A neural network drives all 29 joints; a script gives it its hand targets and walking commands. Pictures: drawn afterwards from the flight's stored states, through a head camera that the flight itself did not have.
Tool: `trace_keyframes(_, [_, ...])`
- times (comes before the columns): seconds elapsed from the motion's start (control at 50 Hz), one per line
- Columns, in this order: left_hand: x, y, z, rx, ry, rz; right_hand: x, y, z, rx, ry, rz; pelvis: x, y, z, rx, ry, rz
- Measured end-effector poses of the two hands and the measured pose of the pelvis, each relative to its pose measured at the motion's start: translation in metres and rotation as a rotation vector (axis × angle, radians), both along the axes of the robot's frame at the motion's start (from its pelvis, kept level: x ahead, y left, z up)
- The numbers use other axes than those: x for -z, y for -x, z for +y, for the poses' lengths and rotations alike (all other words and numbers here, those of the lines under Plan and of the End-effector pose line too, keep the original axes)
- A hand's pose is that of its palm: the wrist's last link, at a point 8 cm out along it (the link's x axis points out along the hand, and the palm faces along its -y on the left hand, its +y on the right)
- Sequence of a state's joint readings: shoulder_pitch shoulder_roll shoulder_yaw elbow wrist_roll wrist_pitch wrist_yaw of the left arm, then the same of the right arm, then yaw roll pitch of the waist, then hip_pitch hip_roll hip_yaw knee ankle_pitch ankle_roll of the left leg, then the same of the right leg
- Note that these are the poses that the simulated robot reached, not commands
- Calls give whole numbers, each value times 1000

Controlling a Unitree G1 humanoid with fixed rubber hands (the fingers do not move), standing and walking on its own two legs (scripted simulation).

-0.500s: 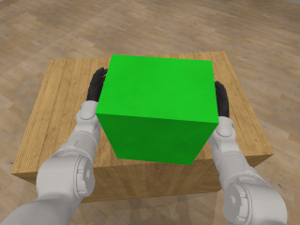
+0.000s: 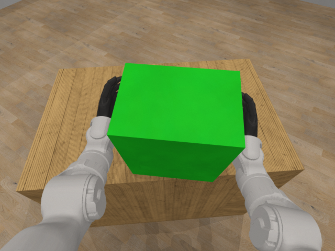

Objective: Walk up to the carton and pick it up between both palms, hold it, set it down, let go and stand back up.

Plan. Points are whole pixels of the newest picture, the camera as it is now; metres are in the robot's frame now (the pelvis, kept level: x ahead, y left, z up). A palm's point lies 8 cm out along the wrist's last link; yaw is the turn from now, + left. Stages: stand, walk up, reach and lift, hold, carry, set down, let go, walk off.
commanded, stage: reach and lift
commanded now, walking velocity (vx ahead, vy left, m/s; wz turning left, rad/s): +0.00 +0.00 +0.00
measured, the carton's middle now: (176, 132) +0.42 +0.02 +0.02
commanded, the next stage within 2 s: none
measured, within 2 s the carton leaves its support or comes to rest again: neither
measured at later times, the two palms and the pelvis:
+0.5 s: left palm (112, 117) +0.41 +0.17 +0.08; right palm (255, 135) +0.39 -0.16 +0.06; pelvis +0.00 +0.00 +0.00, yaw +0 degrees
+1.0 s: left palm (106, 106) +0.38 +0.16 +0.16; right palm (275, 129) +0.36 -0.17 +0.13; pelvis -0.03 +0.00 +0.00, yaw +0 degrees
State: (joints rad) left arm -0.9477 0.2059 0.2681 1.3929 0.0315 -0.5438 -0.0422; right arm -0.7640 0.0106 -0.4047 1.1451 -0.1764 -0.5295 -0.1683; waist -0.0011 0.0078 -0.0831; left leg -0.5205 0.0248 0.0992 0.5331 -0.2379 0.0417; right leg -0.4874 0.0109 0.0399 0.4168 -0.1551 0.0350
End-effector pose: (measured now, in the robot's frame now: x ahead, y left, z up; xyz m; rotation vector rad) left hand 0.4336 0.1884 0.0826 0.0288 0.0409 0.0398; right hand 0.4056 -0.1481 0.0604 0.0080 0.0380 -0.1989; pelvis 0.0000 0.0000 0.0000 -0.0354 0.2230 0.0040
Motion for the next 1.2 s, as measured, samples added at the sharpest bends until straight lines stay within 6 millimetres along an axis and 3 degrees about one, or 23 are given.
trace_keyframes(0.28, [4,1,-4,-25,-67,69,4,-1,-3,-18,-6,64,-1,-6,0,0,0,8])
trace_keyframes(0.5, [-1,20,-15,-26,-79,95,-1,20,-14,-14,-17,90,-1,2,-3,1,-2,-3])
trace_keyframes(0.82, [-47,44,-25,-44,-64,118,-43,44,-23,-17,-89,109,0,28,-2,-1,2,-61])
trace_keyframes(1.2, [-98,63,-24,-89,-49,166,-95,49,-23,-58,-118,151,-1,34,-3,-3,0,-136])
